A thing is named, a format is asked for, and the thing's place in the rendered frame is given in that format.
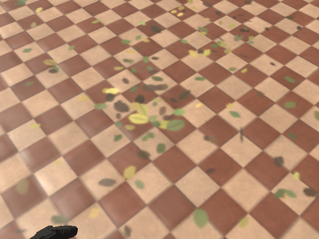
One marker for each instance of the left robot hand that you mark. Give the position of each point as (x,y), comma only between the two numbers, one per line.
(58,232)

